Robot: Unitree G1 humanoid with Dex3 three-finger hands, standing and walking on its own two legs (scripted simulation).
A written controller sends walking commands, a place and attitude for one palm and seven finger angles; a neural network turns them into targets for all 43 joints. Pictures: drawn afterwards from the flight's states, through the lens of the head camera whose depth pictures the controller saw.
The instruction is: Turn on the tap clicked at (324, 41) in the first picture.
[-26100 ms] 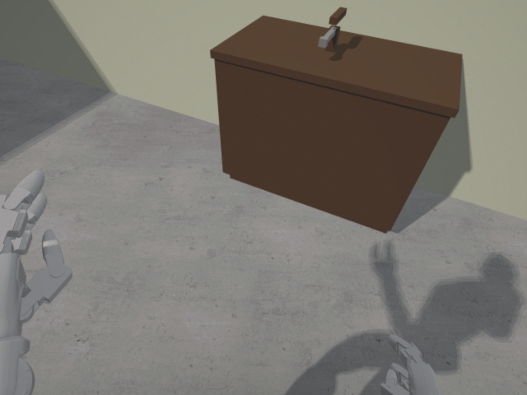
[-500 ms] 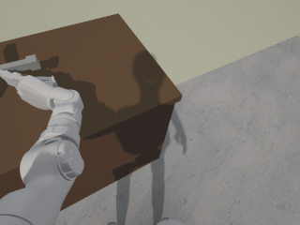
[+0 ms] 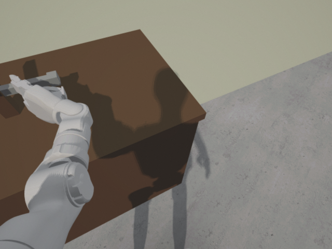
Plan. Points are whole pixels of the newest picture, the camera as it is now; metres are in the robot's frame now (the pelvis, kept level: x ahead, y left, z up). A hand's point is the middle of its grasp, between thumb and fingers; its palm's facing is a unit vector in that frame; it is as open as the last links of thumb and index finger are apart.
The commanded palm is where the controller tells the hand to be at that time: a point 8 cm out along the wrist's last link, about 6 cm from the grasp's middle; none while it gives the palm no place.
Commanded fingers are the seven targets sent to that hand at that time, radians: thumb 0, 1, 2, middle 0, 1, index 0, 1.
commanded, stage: lift the hand up off the lever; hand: left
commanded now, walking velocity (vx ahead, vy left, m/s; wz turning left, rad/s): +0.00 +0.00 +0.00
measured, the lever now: (53, 78) +0.56 +0.26 +0.08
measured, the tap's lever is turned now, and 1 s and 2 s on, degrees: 86 86 86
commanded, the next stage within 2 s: draw the hand back beside the body in 1.80 s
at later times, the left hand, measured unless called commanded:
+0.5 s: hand (56, 90) +0.49 +0.23 +0.11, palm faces +0.84 -0.54 -0.12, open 7.8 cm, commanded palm +0.43 +0.23 +0.12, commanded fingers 0.00 0.90 0.90 -0.15 -0.15 -0.15 -0.15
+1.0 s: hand (56, 89) +0.47 +0.21 +0.13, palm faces +0.83 -0.53 -0.14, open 7.8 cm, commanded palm +0.41 +0.23 +0.14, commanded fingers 0.00 0.90 0.90 -0.15 -0.15 -0.15 -0.15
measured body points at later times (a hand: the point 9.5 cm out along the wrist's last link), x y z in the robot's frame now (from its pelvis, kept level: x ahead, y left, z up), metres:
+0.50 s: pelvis +0.01 +0.01 +0.01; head +0.07 +0.01 +0.46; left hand +0.44 +0.25 +0.12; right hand +0.02 -0.24 -0.13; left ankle -0.01 +0.13 -0.70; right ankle -0.02 -0.07 -0.70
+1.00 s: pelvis -0.01 +0.00 +0.01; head +0.03 -0.01 +0.46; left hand +0.42 +0.23 +0.14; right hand +0.04 -0.25 -0.12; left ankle -0.01 +0.13 -0.70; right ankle -0.02 -0.07 -0.70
